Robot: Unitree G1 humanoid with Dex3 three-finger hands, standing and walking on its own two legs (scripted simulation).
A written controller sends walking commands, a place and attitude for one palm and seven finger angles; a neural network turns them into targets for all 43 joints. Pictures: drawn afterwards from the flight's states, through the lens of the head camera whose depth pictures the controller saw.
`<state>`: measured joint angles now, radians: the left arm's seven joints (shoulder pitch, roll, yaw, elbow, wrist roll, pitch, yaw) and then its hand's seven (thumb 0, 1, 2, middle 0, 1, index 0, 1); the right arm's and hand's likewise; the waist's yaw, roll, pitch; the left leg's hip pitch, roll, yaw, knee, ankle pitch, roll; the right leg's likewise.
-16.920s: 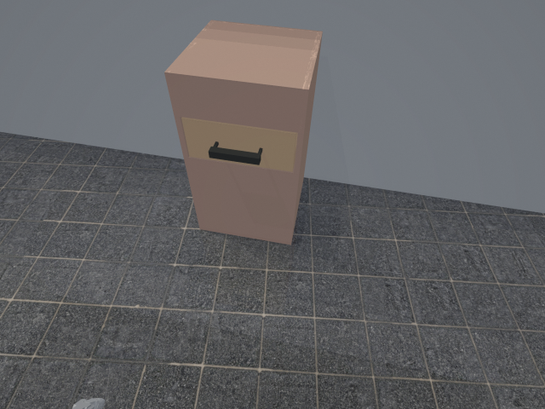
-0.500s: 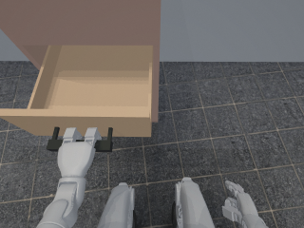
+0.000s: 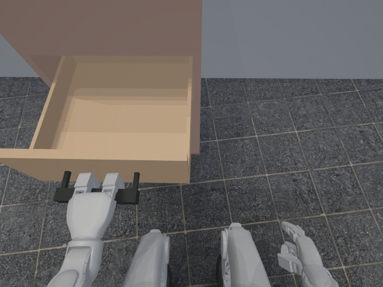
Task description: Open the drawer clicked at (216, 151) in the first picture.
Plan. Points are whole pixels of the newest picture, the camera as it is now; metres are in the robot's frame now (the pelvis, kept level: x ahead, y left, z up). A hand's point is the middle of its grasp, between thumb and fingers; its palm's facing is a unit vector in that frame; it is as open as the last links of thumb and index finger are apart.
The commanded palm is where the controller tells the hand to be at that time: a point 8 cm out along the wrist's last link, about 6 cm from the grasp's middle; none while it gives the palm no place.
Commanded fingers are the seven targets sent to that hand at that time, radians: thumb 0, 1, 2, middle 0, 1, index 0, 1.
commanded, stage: pull the drawer open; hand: left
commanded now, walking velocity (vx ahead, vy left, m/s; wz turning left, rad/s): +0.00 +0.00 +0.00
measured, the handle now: (99, 185) +0.33 +0.22 -0.06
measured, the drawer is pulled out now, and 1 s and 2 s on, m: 0.26 0.29 0.29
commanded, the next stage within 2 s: open the thumb to release the handle in 0.70 s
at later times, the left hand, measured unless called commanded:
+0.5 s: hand (102, 221) +0.25 +0.20 -0.08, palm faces -0.05 -0.07 -1.00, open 6.1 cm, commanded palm +0.21 +0.22 -0.03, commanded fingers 0.00 0.90 0.90 -0.40 -1.35 -0.40 -1.35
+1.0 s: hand (102, 221) +0.25 +0.21 -0.08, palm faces -0.02 -0.06 -1.00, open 6.6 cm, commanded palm +0.23 +0.21 -0.03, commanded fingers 0.00 0.13 0.57 -0.34 -1.27 -0.34 -1.27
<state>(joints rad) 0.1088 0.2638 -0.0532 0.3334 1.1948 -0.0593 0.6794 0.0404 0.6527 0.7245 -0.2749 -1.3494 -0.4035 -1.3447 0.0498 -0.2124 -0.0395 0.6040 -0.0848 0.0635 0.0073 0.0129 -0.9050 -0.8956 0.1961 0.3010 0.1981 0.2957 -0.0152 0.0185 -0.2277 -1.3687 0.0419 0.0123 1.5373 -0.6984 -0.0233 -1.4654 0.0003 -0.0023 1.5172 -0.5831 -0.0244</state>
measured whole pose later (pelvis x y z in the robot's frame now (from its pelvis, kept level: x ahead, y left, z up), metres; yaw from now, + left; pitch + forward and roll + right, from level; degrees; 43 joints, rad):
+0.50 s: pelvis -0.01 +0.00 -0.01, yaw +0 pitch +30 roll +2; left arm 0.16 0.27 -0.04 0.29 1.19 -0.10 0.69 0.04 0.65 0.73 -0.27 -1.35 -0.41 -1.34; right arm 0.04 -0.21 -0.04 0.61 -0.08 0.05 0.00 0.01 -0.90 -0.90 0.20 0.30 0.20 0.30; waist 0.00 0.01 -0.23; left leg -1.39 0.04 0.01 1.56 -0.70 -0.03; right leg -1.49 0.00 0.00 1.54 -0.58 -0.03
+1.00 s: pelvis -0.01 +0.00 -0.01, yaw +1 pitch +30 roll +1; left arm 0.10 0.26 -0.08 0.34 1.19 -0.07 0.71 0.02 0.55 0.74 -0.32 -1.33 -0.39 -1.32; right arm 0.04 -0.22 -0.05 0.64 -0.09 0.03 -0.01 0.01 -0.91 -0.90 0.20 0.30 0.20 0.30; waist 0.02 0.03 -0.23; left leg -1.41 0.02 0.00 1.57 -0.68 -0.03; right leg -1.50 -0.02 -0.01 1.55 -0.58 -0.03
